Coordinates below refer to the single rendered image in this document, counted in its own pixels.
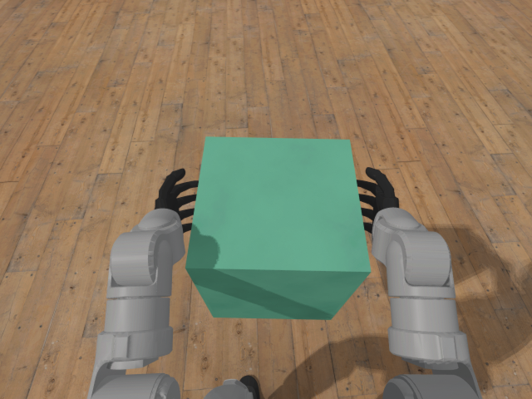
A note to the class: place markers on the left robot forearm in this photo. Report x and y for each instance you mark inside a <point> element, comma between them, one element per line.
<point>137,330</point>

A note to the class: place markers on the right robot forearm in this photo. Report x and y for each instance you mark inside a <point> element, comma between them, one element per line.
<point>425,329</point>

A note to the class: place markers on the robot right upper arm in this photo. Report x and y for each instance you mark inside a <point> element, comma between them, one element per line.
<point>424,386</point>

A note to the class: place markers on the left robot hand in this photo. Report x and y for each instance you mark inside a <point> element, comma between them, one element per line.
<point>169,191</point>

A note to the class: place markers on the robot left upper arm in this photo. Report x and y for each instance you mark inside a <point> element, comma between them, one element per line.
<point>138,386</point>

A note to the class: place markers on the right robot hand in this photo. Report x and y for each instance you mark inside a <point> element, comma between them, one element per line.
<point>384,192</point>

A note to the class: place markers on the left robot shin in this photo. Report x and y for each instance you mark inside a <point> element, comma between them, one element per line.
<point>234,381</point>

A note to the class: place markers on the carton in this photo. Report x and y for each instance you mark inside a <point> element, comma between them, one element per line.
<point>277,230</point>

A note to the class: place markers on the robot left foot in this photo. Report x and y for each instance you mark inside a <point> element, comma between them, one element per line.
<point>252,385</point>

